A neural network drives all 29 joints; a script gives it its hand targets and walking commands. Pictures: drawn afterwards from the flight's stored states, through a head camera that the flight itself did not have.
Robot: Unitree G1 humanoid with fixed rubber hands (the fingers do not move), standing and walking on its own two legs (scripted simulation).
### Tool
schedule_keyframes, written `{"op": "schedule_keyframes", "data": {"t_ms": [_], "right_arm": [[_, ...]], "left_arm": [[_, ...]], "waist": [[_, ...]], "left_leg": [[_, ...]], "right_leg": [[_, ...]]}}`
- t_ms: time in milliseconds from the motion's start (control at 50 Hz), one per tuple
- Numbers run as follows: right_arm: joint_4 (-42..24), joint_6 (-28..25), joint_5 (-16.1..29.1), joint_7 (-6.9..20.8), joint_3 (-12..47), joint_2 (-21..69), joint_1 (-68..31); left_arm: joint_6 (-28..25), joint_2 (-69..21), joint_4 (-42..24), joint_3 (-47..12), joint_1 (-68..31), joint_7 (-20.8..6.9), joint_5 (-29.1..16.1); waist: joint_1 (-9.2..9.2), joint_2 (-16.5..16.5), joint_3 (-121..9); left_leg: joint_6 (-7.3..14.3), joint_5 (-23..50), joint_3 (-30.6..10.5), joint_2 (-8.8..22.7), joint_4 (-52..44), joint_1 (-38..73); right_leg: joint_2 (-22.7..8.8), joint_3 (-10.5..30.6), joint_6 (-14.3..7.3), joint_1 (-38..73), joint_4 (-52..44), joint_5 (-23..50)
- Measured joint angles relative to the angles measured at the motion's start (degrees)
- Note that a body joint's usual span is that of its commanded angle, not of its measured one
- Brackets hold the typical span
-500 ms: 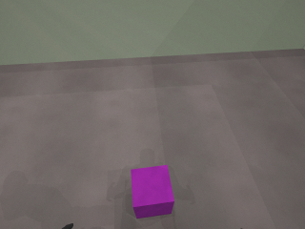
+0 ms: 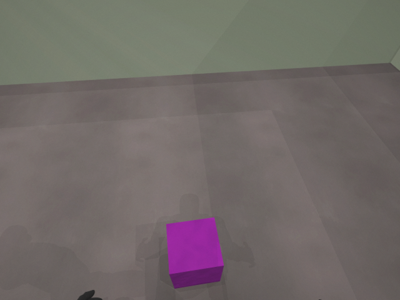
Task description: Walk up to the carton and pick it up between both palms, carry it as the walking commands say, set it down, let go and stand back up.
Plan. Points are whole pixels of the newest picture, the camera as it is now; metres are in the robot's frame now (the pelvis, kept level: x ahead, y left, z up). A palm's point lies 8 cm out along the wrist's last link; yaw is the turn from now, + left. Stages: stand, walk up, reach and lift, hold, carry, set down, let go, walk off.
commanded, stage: walk up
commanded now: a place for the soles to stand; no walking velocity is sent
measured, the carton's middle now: (194, 253) +0.41 +0.03 -0.64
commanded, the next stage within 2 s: reach and lift in 0.16 s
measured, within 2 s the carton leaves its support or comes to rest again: neither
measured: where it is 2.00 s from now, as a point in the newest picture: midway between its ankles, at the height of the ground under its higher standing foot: outside the picture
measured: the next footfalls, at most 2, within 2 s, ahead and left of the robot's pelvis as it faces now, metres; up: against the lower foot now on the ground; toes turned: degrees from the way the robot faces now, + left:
none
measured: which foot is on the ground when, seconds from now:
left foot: down 0.00-1.00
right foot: down 0.00-1.00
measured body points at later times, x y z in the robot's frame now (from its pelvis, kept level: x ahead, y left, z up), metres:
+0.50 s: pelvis +0.00 +0.02 -0.02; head +0.07 +0.03 +0.42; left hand +0.16 +0.28 -0.13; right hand +0.19 -0.24 -0.13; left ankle -0.01 +0.16 -0.73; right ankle +0.03 -0.10 -0.73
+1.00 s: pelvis -0.03 +0.03 -0.06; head +0.11 +0.04 +0.36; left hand +0.25 +0.26 -0.16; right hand +0.25 -0.21 -0.17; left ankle -0.01 +0.16 -0.73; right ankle +0.03 -0.10 -0.73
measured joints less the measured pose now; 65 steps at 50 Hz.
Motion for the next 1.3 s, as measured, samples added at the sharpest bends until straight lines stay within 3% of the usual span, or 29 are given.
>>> {"op": "schedule_keyframes", "data": {"t_ms": [160,260,340,440,620,880,1120,1300], "right_arm": [[0.1,0.1,-0.1,0.0,-0.1,0.3,0.3],[-2.9,6.1,5.9,0.3,-2.1,-1.7,-2.2],[-8.1,13.1,6.0,1.6,-4.6,-1.8,-5.9],[-14.7,17.2,4.6,3.7,-6.7,0.2,-9.0],[-16.1,13.4,2.7,6.4,-9.0,1.3,-10.2],[-15.0,11.5,3.1,7.4,-10.4,2.4,-15.7],[-12.1,16.5,2.5,6.2,-12.1,3.5,-33.3],[-6.5,15.7,2.2,4.9,-13.7,3.0,-48.5]], "left_arm": [[0.1,0.3,0.1,0.2,-0.5,0.0,0.2],[7.5,0.1,-10.7,-0.2,-5.3,-0.9,-1.8],[15.2,-1.7,-14.5,1.3,-9.3,-2.8,-0.1],[19.5,-3.1,-16.0,3.5,-9.0,-2.2,1.0],[16.5,-5.4,-19.5,4.7,-7.3,0.5,-0.4],[14.3,-8.3,-19.3,4.0,-16.3,3.5,-0.3],[18.2,-7.6,-12.4,7.5,-34.9,3.5,-0.1],[17.1,-7.5,-6.0,11.1,-48.0,3.8,-0.1]], "waist": [[-0.11,-0.5,-0.3],[-0.96,0.9,-1.8],[-0.87,0.6,-0.9],[-0.39,1.1,0.1],[-0.11,1.5,-2.1],[-0.54,1.2,-6.6],[0.49,1.6,-5.1],[0.53,1.4,-3.8]], "left_leg": [[0.0,-0.1,0.3,-0.3,0.0,0.1],[2.3,-2.5,-4.2,-1.3,6.8,-7.4],[2.2,-3.3,-5.8,-2.9,9.6,-10.8],[1.4,-4.4,-6.4,-3.3,12.4,-14.3],[2.3,-7.0,-7.1,-4.4,17.9,-24.1],[2.4,-8.0,-7.3,-5.4,24.9,-37.9],[1.7,-5.6,-7.2,-5.4,28.5,-47.9],[0.8,-3.7,-7.9,-5.4,29.6,-55.1]], "right_leg": [[-0.3,0.3,0.2,-0.4,0.8,-0.4],[-1.1,-3.2,0.3,-4.8,3.7,-1.7],[-2.3,-4.3,0.7,-7.7,6.6,-3.1],[-2.6,-4.5,1.4,-10.6,8.2,-3.9],[-3.5,-5.0,2.5,-19.4,12.4,-6.2],[-4.0,-5.0,3.0,-33.4,20.0,-7.5],[-3.8,-4.8,2.6,-44.0,24.3,-5.3],[-3.7,-5.4,1.9,-51.3,25.9,-3.7]]}}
